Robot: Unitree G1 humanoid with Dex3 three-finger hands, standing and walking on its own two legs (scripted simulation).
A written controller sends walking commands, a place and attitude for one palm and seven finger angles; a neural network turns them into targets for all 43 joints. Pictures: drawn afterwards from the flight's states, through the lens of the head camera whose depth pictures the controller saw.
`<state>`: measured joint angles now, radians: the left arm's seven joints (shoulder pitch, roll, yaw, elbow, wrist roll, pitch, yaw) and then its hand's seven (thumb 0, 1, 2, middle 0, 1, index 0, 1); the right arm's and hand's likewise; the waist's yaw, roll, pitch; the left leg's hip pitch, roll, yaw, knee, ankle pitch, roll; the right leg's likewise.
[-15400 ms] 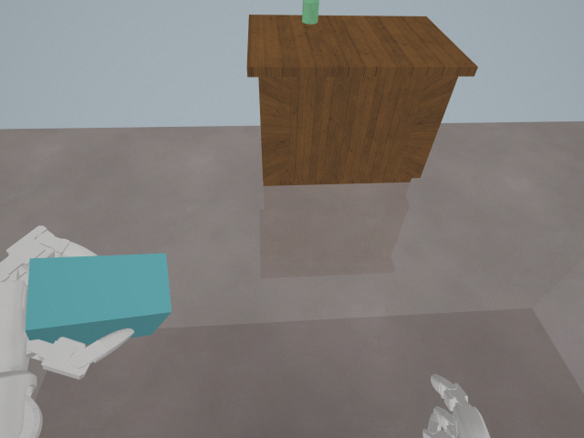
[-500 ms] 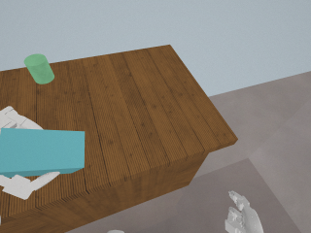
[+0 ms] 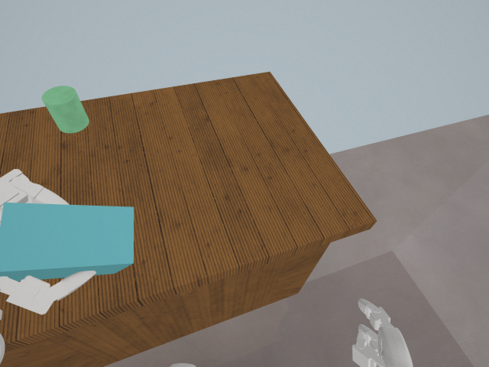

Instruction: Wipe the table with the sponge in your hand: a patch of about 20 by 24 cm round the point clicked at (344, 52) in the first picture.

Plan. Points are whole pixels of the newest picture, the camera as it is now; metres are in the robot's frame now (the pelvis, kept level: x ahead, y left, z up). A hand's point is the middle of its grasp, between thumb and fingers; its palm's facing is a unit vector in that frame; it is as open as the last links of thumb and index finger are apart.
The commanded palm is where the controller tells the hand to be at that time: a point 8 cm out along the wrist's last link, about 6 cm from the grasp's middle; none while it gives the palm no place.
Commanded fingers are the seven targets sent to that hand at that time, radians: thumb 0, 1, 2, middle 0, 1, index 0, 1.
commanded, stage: shuffle to correct the standing spot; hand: left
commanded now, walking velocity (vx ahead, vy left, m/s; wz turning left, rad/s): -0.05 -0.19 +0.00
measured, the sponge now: (88, 244) +0.23 +0.21 +0.15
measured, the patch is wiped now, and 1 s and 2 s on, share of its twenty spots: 0.00 0.00 0.00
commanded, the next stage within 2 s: come to a stop and stand still in 1.80 s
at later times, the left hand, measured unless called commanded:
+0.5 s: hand (48, 245) +0.22 +0.24 +0.17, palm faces +0.32 -0.85 -0.42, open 10.1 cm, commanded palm +0.16 +0.28 +0.19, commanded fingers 0.00 0.10 1.30 -1.20 -1.60 -1.20 -1.60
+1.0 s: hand (47, 245) +0.22 +0.24 +0.16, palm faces +0.30 -0.85 -0.43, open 10.1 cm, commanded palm +0.16 +0.28 +0.19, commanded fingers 0.00 0.10 1.30 -1.20 -1.60 -1.20 -1.60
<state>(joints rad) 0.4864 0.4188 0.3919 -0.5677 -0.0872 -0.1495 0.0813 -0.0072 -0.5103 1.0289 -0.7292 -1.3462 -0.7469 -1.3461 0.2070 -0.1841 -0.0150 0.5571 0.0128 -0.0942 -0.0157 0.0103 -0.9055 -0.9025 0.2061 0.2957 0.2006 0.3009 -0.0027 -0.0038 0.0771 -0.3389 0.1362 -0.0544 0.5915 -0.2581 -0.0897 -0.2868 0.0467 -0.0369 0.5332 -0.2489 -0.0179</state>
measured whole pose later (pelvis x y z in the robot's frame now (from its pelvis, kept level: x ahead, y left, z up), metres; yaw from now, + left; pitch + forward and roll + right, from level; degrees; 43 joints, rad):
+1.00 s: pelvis +0.00 +0.00 +0.00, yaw +0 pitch +0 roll -2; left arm 0.50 0.43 0.40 -0.57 -0.09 -0.14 0.08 -0.01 -0.51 1.03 -0.73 -1.35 -0.75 -1.35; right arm 0.22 -0.19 -0.02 0.56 0.01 -0.08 -0.02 0.01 -0.91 -0.90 0.21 0.30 0.20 0.30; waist -0.01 0.00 0.07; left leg -0.35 0.14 -0.05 0.61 -0.26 -0.09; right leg -0.31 0.05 -0.03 0.55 -0.25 -0.02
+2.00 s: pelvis -0.01 +0.00 +0.00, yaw -1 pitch +0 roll -2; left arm 0.31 0.53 0.43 -0.44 -0.05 -0.20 0.01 -0.01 -0.51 1.03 -0.73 -1.35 -0.75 -1.35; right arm 0.24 -0.19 -0.04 0.61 -0.01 -0.15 -0.03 0.01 -0.91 -0.90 0.21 0.30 0.20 0.30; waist 0.06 -0.02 0.08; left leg -0.39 0.12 -0.03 0.71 -0.30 -0.04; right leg -0.31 0.05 -0.03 0.55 -0.25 -0.03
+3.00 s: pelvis -0.02 +0.04 +0.01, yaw -2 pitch +0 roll -2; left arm 0.42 0.37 0.34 -0.44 -0.04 -0.23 0.10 -0.01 -0.51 1.03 -0.73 -1.35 -0.74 -1.35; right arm 0.22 -0.19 0.03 0.59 0.00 -0.16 -0.03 0.01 -0.90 -0.90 0.21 0.30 0.20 0.30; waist 0.03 -0.03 0.05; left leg -0.26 0.00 0.06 0.44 -0.18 0.05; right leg -0.18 -0.01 -0.03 0.36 -0.18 0.02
